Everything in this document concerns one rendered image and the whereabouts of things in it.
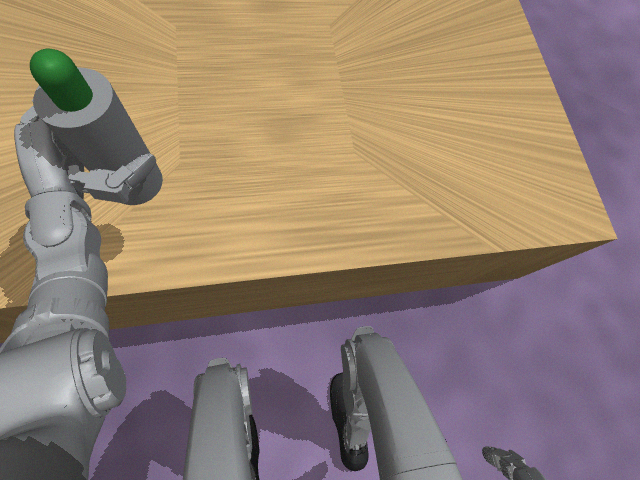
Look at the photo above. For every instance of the left robot arm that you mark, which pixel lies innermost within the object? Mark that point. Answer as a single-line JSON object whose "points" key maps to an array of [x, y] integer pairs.
{"points": [[59, 375]]}

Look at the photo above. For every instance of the left robot hand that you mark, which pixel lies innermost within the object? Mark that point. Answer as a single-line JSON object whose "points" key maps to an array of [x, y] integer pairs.
{"points": [[46, 164]]}

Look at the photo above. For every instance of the right robot hand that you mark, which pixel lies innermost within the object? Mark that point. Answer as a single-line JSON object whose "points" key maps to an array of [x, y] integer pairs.
{"points": [[512, 465]]}

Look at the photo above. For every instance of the bottle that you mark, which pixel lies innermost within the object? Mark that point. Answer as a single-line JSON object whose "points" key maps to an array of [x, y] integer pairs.
{"points": [[82, 109]]}

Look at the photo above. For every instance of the right robot foot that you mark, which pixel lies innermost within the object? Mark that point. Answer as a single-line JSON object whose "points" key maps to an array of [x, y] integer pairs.
{"points": [[352, 460]]}

